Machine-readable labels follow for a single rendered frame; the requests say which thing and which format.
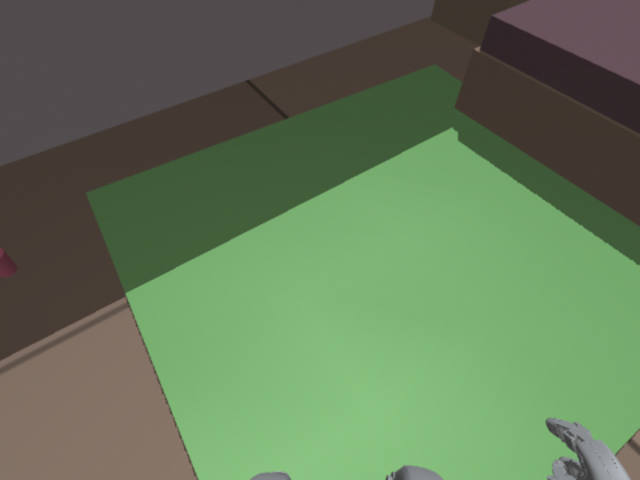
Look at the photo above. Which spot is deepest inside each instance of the cup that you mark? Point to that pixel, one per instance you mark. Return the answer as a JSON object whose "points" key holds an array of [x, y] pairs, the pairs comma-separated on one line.
{"points": [[7, 266]]}

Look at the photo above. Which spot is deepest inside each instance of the right robot hand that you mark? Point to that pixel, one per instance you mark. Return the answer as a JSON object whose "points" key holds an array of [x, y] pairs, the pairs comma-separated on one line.
{"points": [[596, 460]]}

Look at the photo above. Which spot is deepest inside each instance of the bed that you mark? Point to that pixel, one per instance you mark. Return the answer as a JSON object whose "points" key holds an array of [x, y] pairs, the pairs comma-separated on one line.
{"points": [[560, 80]]}

